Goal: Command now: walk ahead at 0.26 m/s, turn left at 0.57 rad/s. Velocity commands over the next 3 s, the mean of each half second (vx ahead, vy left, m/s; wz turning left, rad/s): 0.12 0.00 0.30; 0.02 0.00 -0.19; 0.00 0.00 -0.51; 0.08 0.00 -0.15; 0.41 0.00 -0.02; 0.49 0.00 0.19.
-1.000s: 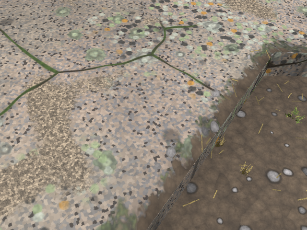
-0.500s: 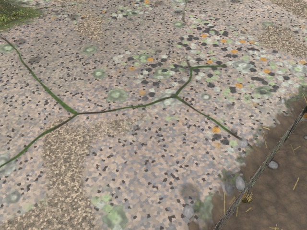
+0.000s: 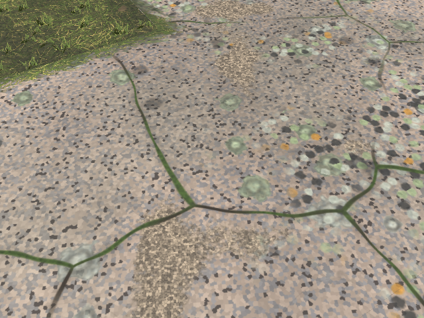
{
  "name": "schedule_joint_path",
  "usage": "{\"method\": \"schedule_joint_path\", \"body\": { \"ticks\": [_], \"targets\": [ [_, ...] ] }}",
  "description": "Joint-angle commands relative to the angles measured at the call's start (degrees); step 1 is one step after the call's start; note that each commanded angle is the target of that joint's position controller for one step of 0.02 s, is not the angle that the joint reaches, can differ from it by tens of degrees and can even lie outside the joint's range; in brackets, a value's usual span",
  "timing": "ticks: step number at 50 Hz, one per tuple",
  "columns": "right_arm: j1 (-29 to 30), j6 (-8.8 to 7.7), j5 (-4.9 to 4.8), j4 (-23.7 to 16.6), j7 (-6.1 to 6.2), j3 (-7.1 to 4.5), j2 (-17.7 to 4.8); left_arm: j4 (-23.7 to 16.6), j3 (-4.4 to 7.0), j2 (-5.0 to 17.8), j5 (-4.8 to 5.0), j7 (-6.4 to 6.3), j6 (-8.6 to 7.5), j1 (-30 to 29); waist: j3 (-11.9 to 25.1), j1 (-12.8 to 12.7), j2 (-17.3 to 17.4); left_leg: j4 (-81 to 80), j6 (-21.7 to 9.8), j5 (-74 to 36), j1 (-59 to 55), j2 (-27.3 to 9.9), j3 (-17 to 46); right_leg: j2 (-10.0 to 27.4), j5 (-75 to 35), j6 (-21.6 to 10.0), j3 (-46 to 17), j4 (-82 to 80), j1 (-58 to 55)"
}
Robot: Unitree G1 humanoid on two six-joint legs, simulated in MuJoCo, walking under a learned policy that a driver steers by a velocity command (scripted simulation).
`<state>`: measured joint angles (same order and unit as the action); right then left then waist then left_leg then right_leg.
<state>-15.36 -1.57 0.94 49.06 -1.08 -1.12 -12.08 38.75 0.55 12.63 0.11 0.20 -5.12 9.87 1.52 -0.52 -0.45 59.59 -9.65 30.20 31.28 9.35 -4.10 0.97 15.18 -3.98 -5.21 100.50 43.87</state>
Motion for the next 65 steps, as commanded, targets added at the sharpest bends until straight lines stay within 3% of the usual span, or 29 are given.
{"method": "schedule_joint_path", "body": {
  "ticks": [1, 3, 4, 6, 7, 9, 12, 13, 14, 15, 16, 17, 18, 20, 24, 29, 32, 33, 37, 41, 44, 49, 50, 51, 52, 53, 55, 58, 65],
  "targets": [
    [4.1, -2.51, -1.07, -3.8, -0.62, 0.45, -1.2, -5.0, -1.44, 0.4, -0.4, -0.47, -0.05, 5.5, -4.6, -5.8, 2.4, -33.7, -2.1, -25.0, -0.5, -11.1, 25.0, 0.5, 3.3, -0.9, 2.3, 0.7, 11.3],
    [4.6, -1.66, -2.07, -5.7, 0.7, -0.47, -4.0, -8.3, -1.83, 2.5, -2.64, -0.72, -0.77, -1.3, -5.3, -4.7, -1.8, -35.7, -0.6, -33.5, 2.5, -5.4, 17.1, 0.0, -3.9, 0.9, 8.0, -24.9, 4.0],
    [3.4, -1.27, -1.9, -6.6, 2.02, -0.85, -4.2, -8.9, -2.11, 1.7, -3.1, -1.12, -1.09, -4.6, -1.4, -2.6, -1.6, -36.2, 1.1, -44.0, 0.9, -3.6, 13.1, -1.9, -8.1, 2.3, 12.3, -37.9, -4.3],
    [-1.8, -0.91, -2.02, -6.4, 3.94, -1.29, -6.2, -9.7, -2.55, -0.1, -1.81, -1.57, -1.73, -8.1, 8.1, -0.2, 4.0, -36.4, 2.9, -57.1, -8.2, -3.6, 11.1, -5.9, -17.6, 5.1, 14.2, -54.2, -16.4],
    [-3.5, -0.75, -2.13, -6.7, 4.45, -1.89, -8.8, -9.3, -1.62, 1.8, -0.68, -1.55, -1.38, -8.2, 10.7, 0.7, 7.0, -36.6, 3.4, -64.2, -15.3, -5.1, 12.2, -7.9, -19.6, 5.6, 13.9, -59.4, -18.2],
    [-3.3, -0.3, -2.75, -7.8, 5.03, -2.37, -10.0, -7.2, 0.45, 7.0, 1.05, -1.32, -0.12, -6.8, 10.3, 0.4, 9.7, -34.6, 5.9, -67.4, -29.5, -8.5, 15.1, -7.3, -20.0, 4.8, 9.9, -68.9, -16.4],
    [-0.8, -0.66, -2.01, -9.4, 4.86, -2.65, -8.9, -2.9, 2.08, 8.9, 0.52, 0.39, -0.12, 1.7, 6.7, -3.2, 8.3, -23.4, 9.2, -65.4, -37.1, -9.6, 14.8, -3.4, -31.2, 1.3, 6.3, -83.3, -23.1],
    [3.7, -0.84, -1.23, -11.2, 4.19, -2.17, -7.8, 0.1, 2.22, 8.2, -0.19, 0.46, -0.63, 9.8, 9.8, -7.4, 7.0, -9.6, 10.2, -54.3, -30.6, -6.9, 13.9, 2.1, -40.0, -1.9, 2.1, -84.9, -35.3],
    [3.9, -1.06, 1.16, -13.4, 2.85, 0.07, -1.0, 1.8, 1.1, 6.5, -1.89, 0.37, -1.06, 12.0, 12.7, -6.0, -5.8, 7.3, 9.3, 0.9, -12.3, -0.2, 10.8, 10.1, -64.9, -3.6, -5.2, -75.7, -50.6],
    [-11.4, -1.15, -0.16, -10.5, 1.68, 0.56, 1.9, -0.9, 0.0, 5.5, -5.89, -0.43, -1.64, 6.9, 16.0, 2.7, -11.4, 21.2, 9.8, 10.0, -2.1, 2.1, 20.9, 21.9, -71.8, -15.2, -24.2, -73.6, -55.0],
    [-14.6, -0.77, -1.03, -7.6, 0.91, -0.63, -5.0, -3.5, 0.85, 4.6, -4.54, -0.78, -1.24, 0.6, 15.1, 3.1, -8.1, 24.5, 10.8, 3.9, -0.8, -1.3, 20.8, 22.7, -53.6, -18.8, -26.0, -77.4, -49.4],
    [-9.3, -0.11, -1.48, -7.6, 0.82, -1.63, -9.1, -4.9, 0.07, 1.8, -2.82, -0.83, -0.83, -3.2, 10.0, 2.2, -2.8, 23.0, 11.8, 0.6, 0.4, -4.5, 17.8, 18.6, -34.7, -16.9, -20.6, -79.6, -43.3],
    [-5.1, 0.69, -1.11, -8.9, 1.25, -2.02, -10.0, -5.1, -0.56, 1.2, -1.87, -0.63, -0.14, -5.1, 8.3, 2.8, 0.9, 19.3, 12.3, -2.1, -0.9, -7.0, 15.8, 15.3, -15.3, -13.6, -19.0, -83.2, -37.1],
    [0.0, 2.68, -1.06, -11.3, 2.06, -1.82, -8.8, -4.1, -0.72, 2.7, -1.1, -0.45, 1.19, -7.8, 2.2, 3.8, -1.6, 11.1, 13.7, -5.9, -4.9, -9.4, 12.2, 9.9, -1.1, -9.8, -14.6, -88.2, -25.1],
    [0.6, 2.65, -0.71, -10.3, 3.55, -0.37, -4.9, -1.1, 1.04, 6.5, -1.96, -0.47, 2.32, -2.6, 4.3, 1.3, -5.4, -8.6, 13.1, -2.5, -11.8, -10.0, 6.5, 6.2, -3.9, -8.5, -7.3, -87.2, -25.1],
    [1.7, 2.5, -0.91, -7.9, 4.2, -1.16, -6.0, -0.2, 1.35, 6.4, -0.69, -0.52, 3.38, -2.1, 2.4, 0.8, -6.9, -24.6, 10.3, -13.3, -16.7, -10.8, 5.9, 7.8, 13.1, -6.8, -10.6, -87.0, -23.5],
    [2.4, 1.77, 0.55, -7.5, 3.99, -1.3, -6.5, 1.5, 0.82, 4.3, -0.54, -0.33, 3.2, 0.7, 1.3, 0.7, -4.5, -31.0, 7.0, -17.3, -22.1, -13.1, 8.5, 5.6, 19.1, -2.4, -9.9, -85.4, -19.4],
    [3.1, 1.64, 0.16, -7.5, 4.17, -2.24, -9.2, 0.7, 1.42, 5.6, -0.44, -0.28, 3.1, 0.1, -0.5, -0.3, -0.9, -29.4, 5.7, -12.3, -19.7, -12.9, 7.6, 3.3, 17.3, -1.3, -7.7, -85.3, -17.9],
    [2.1, 0.27, -0.51, -6.1, 4.78, -2.82, -7.3, -1.9, 2.6, 6.9, 0.15, -0.89, 3.48, -3.8, -0.4, 1.1, 3.6, -31.8, 5.5, -11.6, -16.1, -13.4, 7.6, 0.2, 4.7, -2.3, -3.9, -76.9, -19.2],
    [0.9, 0.24, -0.4, -6.5, 6.03, -4.18, -10.2, -3.4, 2.88, 5.0, 0.06, 0.06, 4.14, -2.0, 0.8, 0.8, 11.3, -35.8, 0.2, -25.4, -21.8, -25.1, 17.3, -4.1, 0.5, 0.4, 4.6, -60.6, -11.5],
    [3.1, -0.47, -0.78, -9.1, 6.43, -4.64, -11.3, -4.6, 3.3, 5.1, 0.14, 1.67, 4.78, -3.1, 1.5, 2.1, 8.6, -34.0, -3.8, -40.1, -23.9, -31.3, 19.9, 0.0, 13.7, 1.8, 4.7, -49.6, -8.4],
    [4.1, 0.84, -1.63, -9.3, 5.34, -5.12, -12.6, -4.1, 4.3, 6.4, 1.12, 2.46, 6.05, 0.5, 1.4, 0.4, 6.0, -26.7, 3.0, -35.3, -15.5, -23.3, 5.5, -3.6, -3.0, 0.4, 10.7, -65.6, -26.3],
    [1.3, 0.88, -1.07, -8.6, 5.03, -4.86, -11.0, -4.7, 5.54, 9.6, 0.88, 1.94, 5.95, 2.1, 2.4, 0.2, -0.3, -17.9, 6.6, -27.6, -10.8, -19.6, 0.7, -1.1, -14.4, -2.0, 3.9, -70.6, -33.1],
    [3.5, 0.47, 0.32, -12.5, 5.17, -3.71, -8.1, -6.8, 7.38, 17.6, -0.33, 1.02, 5.76, 3.5, 3.5, -0.4, -17.7, 0.1, 13.6, -5.1, 6.3, -9.1, -4.1, 15.0, -27.6, -13.5, -23.8, -77.3, -41.1],
    [8.7, -0.04, -0.06, -13.6, 4.97, -3.5, -8.1, -6.6, 5.76, 13.8, -1.55, 1.13, 4.76, 8.3, 10.1, -4.7, -14.9, 11.9, 13.6, 10.2, 8.6, -7.4, 7.5, 20.6, -34.4, -20.2, -33.5, -80.5, -43.9],
    [8.4, -0.26, -1.21, -13.7, 4.36, -3.64, -8.6, -7.2, 5.25, 12.5, -1.54, 0.77, 3.86, 6.2, 9.5, -3.2, -9.2, 15.9, 13.1, 7.9, 10.0, -9.1, 10.2, 20.0, -32.7, -18.9, -28.7, -79.2, -43.2],
    [8.5, -0.06, -0.37, -12.8, 4.66, -3.6, -8.3, -8.8, 5.3, 12.0, 0.09, -0.58, 3.88, 0.9, 6.2, -1.2, -0.7, 14.1, 12.9, -0.2, 10.9, -10.9, 10.2, 14.6, -25.5, -12.5, -20.7, -77.9, -38.7],
    [6.6, 0.47, -0.56, -12.6, 4.53, -3.58, -7.5, -10.0, 4.78, 10.8, -0.33, -1.35, 5.04, -2.3, 6.1, 1.5, -3.1, 8.9, 13.3, -6.9, 4.6, -9.5, 8.1, 9.2, -23.8, -10.1, -15.2, -79.1, -31.4],
    [9.0, 0.47, -0.97, -13.2, 4.08, -2.67, -5.8, -11.0, 5.66, 11.4, -0.22, -1.91, 6.17, -1.3, 5.7, 0.1, -8.0, -11.2, 12.9, -8.6, -2.3, -6.6, 8.0, 6.8, -8.9, -8.8, -19.0, -80.4, -28.5]
  ]
}}
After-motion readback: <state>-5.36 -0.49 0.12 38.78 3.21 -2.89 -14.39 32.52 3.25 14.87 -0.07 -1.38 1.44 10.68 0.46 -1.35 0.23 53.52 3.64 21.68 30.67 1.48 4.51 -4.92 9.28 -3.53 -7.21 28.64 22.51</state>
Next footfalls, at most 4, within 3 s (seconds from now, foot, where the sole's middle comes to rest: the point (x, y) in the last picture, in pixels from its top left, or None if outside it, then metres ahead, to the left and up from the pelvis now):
0.26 right None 0.36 -0.06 -0.70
0.64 left None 0.24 0.14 -0.70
1.44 left None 0.34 0.12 -0.70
1.78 right None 0.22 -0.10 -0.70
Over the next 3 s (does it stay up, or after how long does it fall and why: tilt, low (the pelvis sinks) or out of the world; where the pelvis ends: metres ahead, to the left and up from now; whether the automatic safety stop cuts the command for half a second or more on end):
stays up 0.71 -0.13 0.08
